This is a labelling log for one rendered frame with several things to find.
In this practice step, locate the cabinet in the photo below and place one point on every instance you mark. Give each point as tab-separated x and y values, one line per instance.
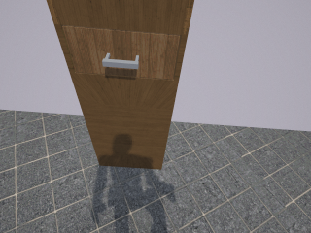
128	118

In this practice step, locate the handle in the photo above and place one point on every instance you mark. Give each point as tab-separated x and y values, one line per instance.
117	63

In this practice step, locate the drawer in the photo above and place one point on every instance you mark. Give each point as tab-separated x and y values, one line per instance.
88	47

